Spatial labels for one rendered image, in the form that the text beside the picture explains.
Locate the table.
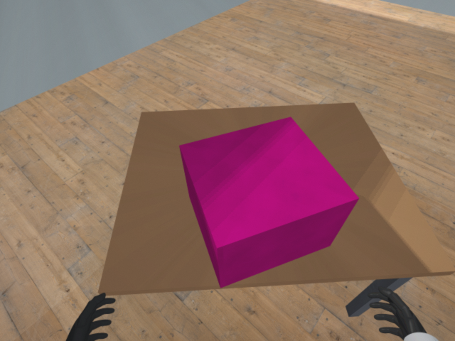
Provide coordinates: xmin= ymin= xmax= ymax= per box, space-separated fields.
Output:
xmin=98 ymin=102 xmax=455 ymax=317

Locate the right robot hand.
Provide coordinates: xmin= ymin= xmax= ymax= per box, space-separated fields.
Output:
xmin=368 ymin=286 xmax=427 ymax=340

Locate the left robot hand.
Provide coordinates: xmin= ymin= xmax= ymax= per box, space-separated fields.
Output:
xmin=66 ymin=293 xmax=116 ymax=341

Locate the carton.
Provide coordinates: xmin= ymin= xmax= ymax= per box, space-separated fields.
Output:
xmin=179 ymin=117 xmax=359 ymax=288

